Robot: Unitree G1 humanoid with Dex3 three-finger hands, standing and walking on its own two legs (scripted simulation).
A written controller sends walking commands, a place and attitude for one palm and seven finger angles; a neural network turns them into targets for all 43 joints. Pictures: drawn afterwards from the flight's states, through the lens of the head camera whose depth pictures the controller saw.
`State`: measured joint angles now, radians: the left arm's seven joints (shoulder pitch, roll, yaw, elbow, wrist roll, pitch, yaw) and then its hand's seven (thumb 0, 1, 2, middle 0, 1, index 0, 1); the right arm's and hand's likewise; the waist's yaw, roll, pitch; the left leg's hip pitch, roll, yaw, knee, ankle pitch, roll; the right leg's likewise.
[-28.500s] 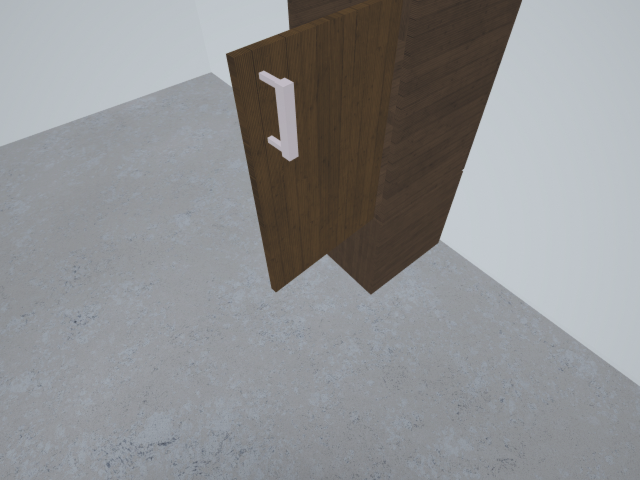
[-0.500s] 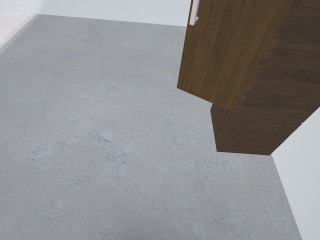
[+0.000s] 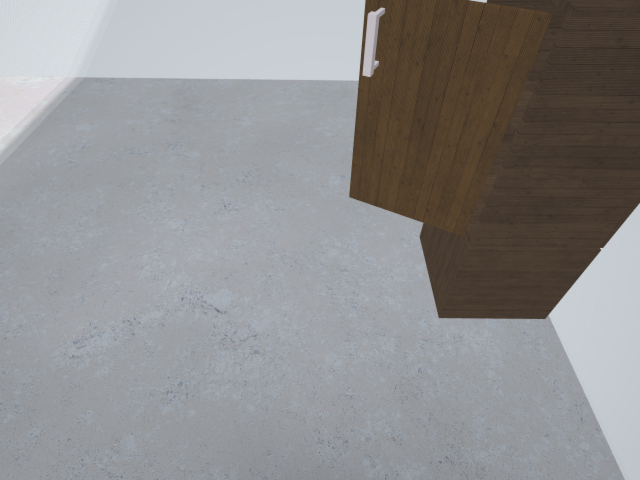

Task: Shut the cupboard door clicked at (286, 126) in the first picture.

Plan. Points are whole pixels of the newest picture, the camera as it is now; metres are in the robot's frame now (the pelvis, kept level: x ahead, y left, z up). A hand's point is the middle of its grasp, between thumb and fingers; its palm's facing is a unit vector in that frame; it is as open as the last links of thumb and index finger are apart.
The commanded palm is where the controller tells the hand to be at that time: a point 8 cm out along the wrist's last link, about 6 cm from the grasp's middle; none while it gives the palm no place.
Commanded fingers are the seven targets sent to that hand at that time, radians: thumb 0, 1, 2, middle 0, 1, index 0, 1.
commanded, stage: let the arm hang, fingers relaxed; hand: left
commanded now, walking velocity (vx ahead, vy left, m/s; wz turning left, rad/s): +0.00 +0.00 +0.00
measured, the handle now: (374, 42) +0.97 -0.08 +0.15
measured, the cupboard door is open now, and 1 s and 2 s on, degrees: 62 62 62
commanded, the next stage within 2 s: look to check the result in 0.20 s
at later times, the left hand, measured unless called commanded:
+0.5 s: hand out of the picture -0.03 +0.15 -0.17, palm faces +0.04 -0.98 -0.19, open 7.3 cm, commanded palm none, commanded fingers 0.00 0.90 0.90 -0.20 -0.30 -0.20 -0.30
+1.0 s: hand out of the picture +0.00 +0.14 -0.18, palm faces +0.05 -0.98 -0.17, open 7.3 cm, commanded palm none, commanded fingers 0.00 0.90 0.90 -0.20 -0.30 -0.20 -0.30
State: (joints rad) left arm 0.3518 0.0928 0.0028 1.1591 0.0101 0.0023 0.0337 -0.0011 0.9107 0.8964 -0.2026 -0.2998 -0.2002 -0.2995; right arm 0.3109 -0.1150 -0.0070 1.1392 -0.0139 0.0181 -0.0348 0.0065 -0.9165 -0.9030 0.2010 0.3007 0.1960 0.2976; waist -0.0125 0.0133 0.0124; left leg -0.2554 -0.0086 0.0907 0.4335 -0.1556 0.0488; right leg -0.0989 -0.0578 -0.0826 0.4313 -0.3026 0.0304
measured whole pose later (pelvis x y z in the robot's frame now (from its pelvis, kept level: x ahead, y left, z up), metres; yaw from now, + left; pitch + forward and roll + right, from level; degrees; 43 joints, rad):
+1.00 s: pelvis +0.03 -0.02 +0.00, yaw +1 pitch -1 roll +0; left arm 0.31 0.12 0.01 1.15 0.01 -0.01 0.04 0.00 0.91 0.90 -0.20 -0.30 -0.20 -0.30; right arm 0.27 -0.14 -0.01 1.14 -0.01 0.01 -0.04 0.00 -0.92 -0.90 0.20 0.30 0.19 0.30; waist -0.02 0.01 0.04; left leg -0.23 0.01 0.07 0.44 -0.19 0.01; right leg -0.05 -0.03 -0.10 0.39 -0.32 0.00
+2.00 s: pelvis +0.17 -0.03 +0.00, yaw +40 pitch +1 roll +2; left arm 0.33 0.17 0.05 0.95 0.03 -0.02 0.02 0.00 0.91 0.90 -0.20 -0.30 -0.20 -0.30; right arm 0.11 -0.25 -0.07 0.91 -0.02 0.06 0.03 0.00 -0.91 -0.90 0.20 0.30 0.19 0.30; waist 0.00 -0.01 0.13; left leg -0.55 0.03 0.07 0.89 -0.34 -0.03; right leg -0.09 -0.11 -0.23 0.45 -0.37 0.01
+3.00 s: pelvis +0.27 +0.05 -0.01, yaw +17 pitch +0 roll -2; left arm 0.08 0.28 0.08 0.86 0.02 0.06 -0.03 0.00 0.91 0.90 -0.20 -0.30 -0.20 -0.30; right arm 0.29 -0.24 -0.04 0.92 -0.03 0.03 -0.03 0.00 -0.91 -0.90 0.20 0.30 0.20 0.30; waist -0.03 0.03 0.10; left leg -0.20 0.15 0.20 0.61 -0.38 -0.03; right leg -0.29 0.00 -0.07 0.61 -0.30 0.02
